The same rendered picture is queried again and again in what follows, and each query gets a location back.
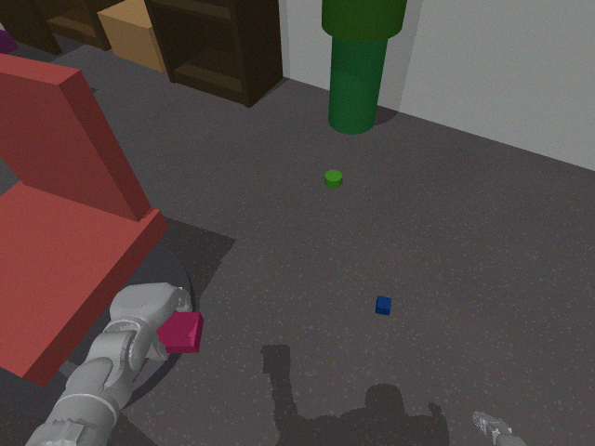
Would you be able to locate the left robot hand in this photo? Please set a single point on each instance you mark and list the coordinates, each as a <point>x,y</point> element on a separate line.
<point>152,303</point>

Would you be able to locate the bookshelf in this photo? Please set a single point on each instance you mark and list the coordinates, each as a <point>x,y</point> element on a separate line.
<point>77,20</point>
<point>227,48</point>

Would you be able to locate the left robot arm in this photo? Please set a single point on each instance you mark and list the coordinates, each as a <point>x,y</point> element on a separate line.
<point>88,409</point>

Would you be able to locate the right robot hand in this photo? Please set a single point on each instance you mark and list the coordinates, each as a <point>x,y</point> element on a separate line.
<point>496,430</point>

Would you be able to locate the potted plant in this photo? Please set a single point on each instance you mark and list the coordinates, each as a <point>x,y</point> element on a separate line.
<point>360,30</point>

